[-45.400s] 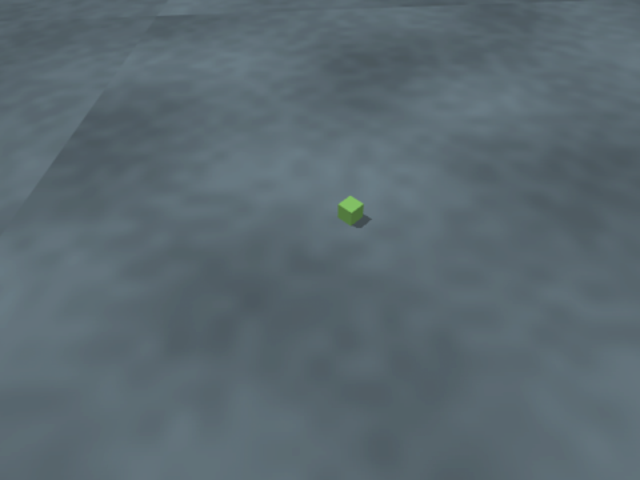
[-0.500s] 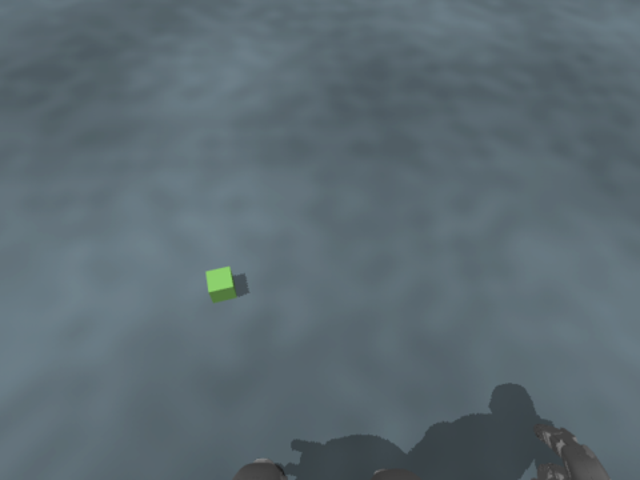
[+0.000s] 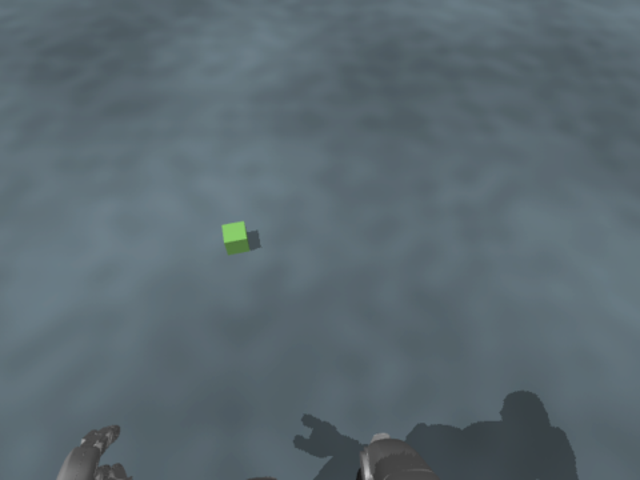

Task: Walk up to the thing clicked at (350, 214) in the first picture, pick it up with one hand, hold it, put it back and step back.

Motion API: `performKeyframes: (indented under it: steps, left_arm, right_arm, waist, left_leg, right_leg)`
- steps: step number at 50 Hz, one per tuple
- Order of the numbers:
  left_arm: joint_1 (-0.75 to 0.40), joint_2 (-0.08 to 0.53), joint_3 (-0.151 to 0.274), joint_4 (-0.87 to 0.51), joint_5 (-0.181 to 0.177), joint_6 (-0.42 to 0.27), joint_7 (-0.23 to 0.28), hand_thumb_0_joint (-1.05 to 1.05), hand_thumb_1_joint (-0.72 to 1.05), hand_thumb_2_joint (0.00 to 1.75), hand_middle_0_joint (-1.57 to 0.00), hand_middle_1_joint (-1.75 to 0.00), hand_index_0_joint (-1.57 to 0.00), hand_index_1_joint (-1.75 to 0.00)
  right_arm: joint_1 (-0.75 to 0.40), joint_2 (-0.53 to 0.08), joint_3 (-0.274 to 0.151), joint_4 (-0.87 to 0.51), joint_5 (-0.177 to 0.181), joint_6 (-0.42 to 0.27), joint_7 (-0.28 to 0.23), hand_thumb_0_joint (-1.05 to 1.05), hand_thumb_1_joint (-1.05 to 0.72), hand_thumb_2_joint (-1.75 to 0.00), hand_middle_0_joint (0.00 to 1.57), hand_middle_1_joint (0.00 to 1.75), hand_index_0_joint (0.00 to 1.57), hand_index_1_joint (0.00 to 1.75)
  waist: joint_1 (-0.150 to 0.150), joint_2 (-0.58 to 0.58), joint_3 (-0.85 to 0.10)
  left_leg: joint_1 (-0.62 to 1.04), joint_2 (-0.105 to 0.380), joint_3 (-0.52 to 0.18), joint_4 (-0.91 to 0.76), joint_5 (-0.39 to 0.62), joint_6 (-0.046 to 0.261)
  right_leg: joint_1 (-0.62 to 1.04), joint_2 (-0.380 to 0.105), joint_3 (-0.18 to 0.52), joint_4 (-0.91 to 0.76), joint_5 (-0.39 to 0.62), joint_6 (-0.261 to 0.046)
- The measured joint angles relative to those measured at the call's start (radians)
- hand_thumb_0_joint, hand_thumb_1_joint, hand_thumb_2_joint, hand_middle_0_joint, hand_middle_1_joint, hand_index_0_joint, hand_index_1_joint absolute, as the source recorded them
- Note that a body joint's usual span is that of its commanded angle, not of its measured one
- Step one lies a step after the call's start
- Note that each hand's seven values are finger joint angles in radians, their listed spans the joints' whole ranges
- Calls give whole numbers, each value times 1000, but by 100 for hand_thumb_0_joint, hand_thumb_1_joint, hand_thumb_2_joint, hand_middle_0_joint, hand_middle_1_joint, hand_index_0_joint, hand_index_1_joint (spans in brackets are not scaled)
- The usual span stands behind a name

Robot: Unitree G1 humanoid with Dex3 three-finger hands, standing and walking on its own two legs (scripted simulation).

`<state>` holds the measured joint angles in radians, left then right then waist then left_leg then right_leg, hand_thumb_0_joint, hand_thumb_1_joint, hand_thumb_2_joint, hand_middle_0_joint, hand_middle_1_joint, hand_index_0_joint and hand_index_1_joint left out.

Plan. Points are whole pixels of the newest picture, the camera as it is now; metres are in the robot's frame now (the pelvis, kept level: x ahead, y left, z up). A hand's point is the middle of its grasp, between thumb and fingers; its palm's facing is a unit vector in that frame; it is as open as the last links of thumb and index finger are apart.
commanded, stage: step back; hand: left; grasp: from above
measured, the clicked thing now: (236, 238) +0.93 +0.29 -0.72
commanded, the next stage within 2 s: stand in 1.42 s
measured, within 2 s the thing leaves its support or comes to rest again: neither
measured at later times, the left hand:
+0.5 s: hand out of the picture -0.08 +0.25 -0.13, palm faces -0.02 -0.90 -0.43, open 7.4 cm
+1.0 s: hand out of the picture -0.08 +0.23 -0.13, palm faces +0.04 -0.92 -0.39, open 7.4 cm
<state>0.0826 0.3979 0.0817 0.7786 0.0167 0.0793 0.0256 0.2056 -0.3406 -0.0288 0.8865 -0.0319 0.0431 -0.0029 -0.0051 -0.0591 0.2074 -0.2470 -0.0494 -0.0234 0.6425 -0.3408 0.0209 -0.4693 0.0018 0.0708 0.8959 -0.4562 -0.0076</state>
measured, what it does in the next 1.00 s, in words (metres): walks backwards: right foot, then left foot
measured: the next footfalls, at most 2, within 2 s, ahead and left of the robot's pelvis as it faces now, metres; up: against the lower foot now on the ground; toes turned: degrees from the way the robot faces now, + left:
right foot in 0.26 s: -0.10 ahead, -0.15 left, +0.00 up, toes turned -3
left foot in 0.58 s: -0.12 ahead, +0.10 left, +0.00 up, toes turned -3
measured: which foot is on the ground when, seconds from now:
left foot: down 0.00-0.28, up 0.30-0.56, down 0.58-0.90, up 0.92-1.00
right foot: up 0.00-0.24, down 0.26-0.62, up 0.64-0.84, down 0.86-1.00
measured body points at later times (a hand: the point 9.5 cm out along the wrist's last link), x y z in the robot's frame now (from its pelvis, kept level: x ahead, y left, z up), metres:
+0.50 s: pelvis -0.14 -0.03 +0.01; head -0.12 -0.05 +0.45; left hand -0.08 +0.29 -0.10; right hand -0.07 -0.35 -0.13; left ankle -0.14 +0.12 -0.68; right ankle -0.14 -0.15 -0.72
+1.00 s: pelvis -0.14 -0.04 +0.01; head -0.13 -0.05 +0.46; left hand -0.08 +0.27 -0.10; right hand -0.08 -0.36 -0.12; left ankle -0.15 +0.09 -0.68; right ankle -0.12 -0.14 -0.72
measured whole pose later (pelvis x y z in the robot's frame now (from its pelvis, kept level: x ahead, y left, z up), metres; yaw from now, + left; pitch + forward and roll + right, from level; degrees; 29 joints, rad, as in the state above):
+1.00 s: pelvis -0.14 -0.04 +0.01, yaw +0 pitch -3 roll +0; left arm 0.24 0.35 0.07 0.97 0.04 -0.04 -0.02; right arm 0.25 -0.39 -0.05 0.97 -0.03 0.02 0.01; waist 0.02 0.04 0.05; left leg -0.35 -0.03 -0.09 0.91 -0.50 0.01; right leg -0.24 0.01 -0.06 0.58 -0.30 -0.05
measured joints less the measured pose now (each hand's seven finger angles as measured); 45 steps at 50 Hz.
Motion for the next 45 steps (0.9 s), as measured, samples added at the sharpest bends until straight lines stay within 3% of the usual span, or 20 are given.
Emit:
performKeyframes:
  steps: [3,6,9,12,14,16,18,21,24,28,30,31,35,42,45]
  left_arm:
    - [16,-13,-9,20,-12,10,-10,1,90,90,-20,-30,-20,-30]
    - [49,-11,-10,26,-15,1,-18,1,90,90,-20,-30,-20,-30]
    - [70,-11,-12,43,-10,-11,-18,0,90,90,-21,-30,-20,-30]
    - [95,-11,-15,70,-5,-34,-18,1,90,90,-21,-30,-20,-30]
    - [94,-34,-14,111,5,-49,-17,1,90,90,-20,-30,-20,-30]
    - [113,-53,-21,132,18,-52,-24,1,90,90,-21,-30,-21,-30]
    - [145,-52,-24,139,24,-52,-26,1,90,90,-21,-30,-21,-30]
    - [165,-54,-23,155,23,-56,-23,1,90,90,-21,-30,-21,-30]
    - [164,-49,-17,148,26,-72,-24,1,90,90,-21,-30,-21,-30]
    - [143,-26,-9,131,30,-82,-33,1,90,90,-21,-30,-21,-30]
    - [131,-2,-5,133,26,-74,-33,1,90,90,-21,-30,-21,-30]
    - [137,7,-4,136,21,-70,-31,1,90,90,-21,-30,-21,-30]
    - [153,8,-9,180,7,-60,-38,1,90,90,-20,-30,-20,-30]
    - [148,8,-3,197,3,-84,-53,1,90,90,-20,-30,-20,-30]
    - [144,-10,-1,205,10,-101,-47,1,90,90,-20,-30,-20,-30]
  right_arm:
    - [-2,-1,7,-5,-5,-1,-4,1,-90,-90,21,30,20,30]
    - [-31,-6,4,-23,-5,-3,-8,1,-90,-90,21,30,21,30]
    - [-72,-21,-4,-54,-4,-5,-9,1,-90,-90,21,30,21,30]
    - [-116,-42,-7,-76,0,-3,-4,1,-90,-90,21,30,20,30]
    - [-144,-67,-13,-73,7,5,-1,1,-90,-90,21,30,20,30]
    - [-132,-72,-21,-59,11,17,-6,0,-90,-90,21,30,20,30]
    - [-102,-61,-22,-36,15,26,-7,1,-91,-90,21,30,20,30]
    - [-61,-65,-19,-8,20,20,-1,1,-91,-90,21,30,20,30]
    - [-21,-71,-19,18,15,11,2,1,-91,-90,21,30,20,30]
    - [24,-63,-20,66,4,0,16,1,-91,-90,20,30,20,30]
    - [28,-34,-21,94,-2,-12,20,1,-91,-90,20,30,20,30]
    - [32,-18,-21,99,-8,-19,22,1,-91,-90,20,30,20,30]
    - [62,-3,-15,94,-12,-42,31,1,-90,-90,21,30,20,30]
    - [57,-14,-17,76,-8,-50,35,1,-90,-90,21,30,20,30]
    - [48,-40,-22,73,0,-31,30,1,-90,-90,21,30,20,30]
  waist:
    - [-11,28,-32]
    - [5,24,-54]
    - [15,26,-48]
    - [31,36,-46]
    - [24,96,-29]
    - [15,127,-46]
    - [44,97,-86]
    - [41,89,-116]
    - [34,105,-130]
    - [27,111,-135]
    - [36,58,-117]
    - [43,29,-115]
    - [9,38,-154]
    - [-7,41,-149]
    - [-4,82,-142]
  left_leg:
    - [-24,43,-24,-34,47,0]
    - [-54,66,-6,-65,92,-9]
    - [-94,82,9,-58,121,-11]
    - [-149,103,36,-7,126,-26]
    - [-182,141,10,53,118,-29]
    - [-210,106,-59,121,-14,-16]
    - [-227,39,-82,240,-119,-21]
    - [-217,-13,-106,364,-109,-25]
    - [-158,-1,-100,316,-101,-32]
    - [-33,36,-45,73,-156,-35]
    - [20,7,-14,-37,-5,-23]
    - [39,-9,6,-63,23,-16]
    - [48,11,-11,-87,27,17]
    - [59,42,-12,-101,31,-12]
    - [32,75,-26,-7,-34,-19]
  right_leg:
    - [-18,87,47,229,-60,-7]
    - [18,101,72,293,-43,1]
    - [113,61,44,136,-53,22]
    - [230,13,-9,-158,3,19]
    - [281,42,-46,-269,55,10]
    - [268,51,-68,-252,65,-3]
    - [240,22,-39,-235,72,-14]
    - [232,-8,-38,-265,106,-9]
    - [211,-14,-59,-274,126,-3]
    - [184,-27,-105,-252,125,-2]
    - [178,-64,-89,-219,114,4]
    - [173,-75,-63,-200,95,-7]
    - [130,-27,-62,-73,-28,-16]
    - [154,-20,-85,-217,48,-14]
    - [200,12,-114,-309,192,-20]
